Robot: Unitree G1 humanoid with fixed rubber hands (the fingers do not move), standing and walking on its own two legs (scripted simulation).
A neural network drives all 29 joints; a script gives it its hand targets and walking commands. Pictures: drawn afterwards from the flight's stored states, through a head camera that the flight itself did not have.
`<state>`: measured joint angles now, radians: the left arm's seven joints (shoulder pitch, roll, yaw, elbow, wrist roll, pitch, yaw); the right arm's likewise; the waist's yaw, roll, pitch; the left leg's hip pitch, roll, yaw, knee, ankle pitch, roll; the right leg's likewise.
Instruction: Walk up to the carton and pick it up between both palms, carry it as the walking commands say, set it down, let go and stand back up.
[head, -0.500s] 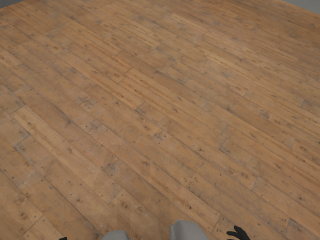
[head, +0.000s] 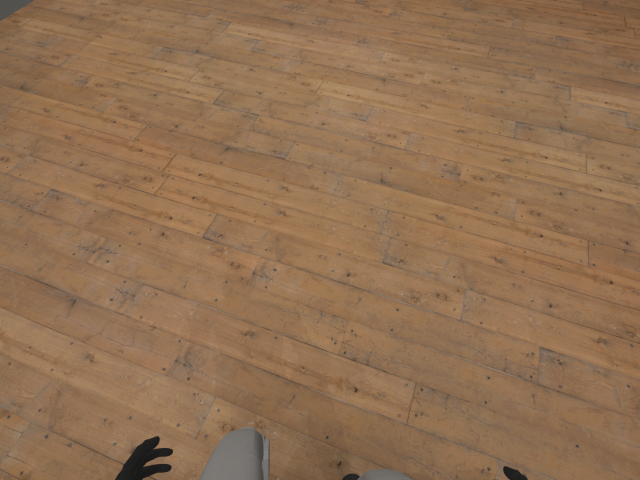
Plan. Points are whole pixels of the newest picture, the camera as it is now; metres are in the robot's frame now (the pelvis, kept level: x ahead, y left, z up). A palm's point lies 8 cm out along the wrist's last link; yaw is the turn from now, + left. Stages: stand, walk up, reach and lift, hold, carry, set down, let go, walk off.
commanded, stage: walk up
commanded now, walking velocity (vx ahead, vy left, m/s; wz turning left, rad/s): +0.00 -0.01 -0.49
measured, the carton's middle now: out of the picture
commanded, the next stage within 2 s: none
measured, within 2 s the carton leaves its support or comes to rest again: neither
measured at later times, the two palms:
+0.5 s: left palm (124, 478) +0.11 +0.26 -0.13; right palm out of the picture -0.01 -0.22 -0.12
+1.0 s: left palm (190, 455) +0.14 +0.18 -0.14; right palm out of the picture -0.10 -0.27 -0.12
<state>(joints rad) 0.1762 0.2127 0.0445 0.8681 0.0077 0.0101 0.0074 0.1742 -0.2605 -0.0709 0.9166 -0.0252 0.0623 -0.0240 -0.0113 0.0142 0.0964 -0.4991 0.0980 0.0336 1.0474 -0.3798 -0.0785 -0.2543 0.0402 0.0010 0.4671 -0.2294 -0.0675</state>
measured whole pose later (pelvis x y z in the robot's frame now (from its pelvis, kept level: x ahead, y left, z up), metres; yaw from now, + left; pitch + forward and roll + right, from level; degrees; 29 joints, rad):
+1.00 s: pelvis -0.04 +0.00 +0.00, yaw -29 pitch +1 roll +0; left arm 0.21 0.22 0.05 0.88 0.02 0.03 0.00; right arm 0.18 -0.24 -0.06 0.87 0.00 0.05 -0.03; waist 0.00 -0.01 0.08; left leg -0.39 0.04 0.04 0.76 -0.42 -0.05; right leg -0.27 0.07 0.08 0.48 -0.23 -0.03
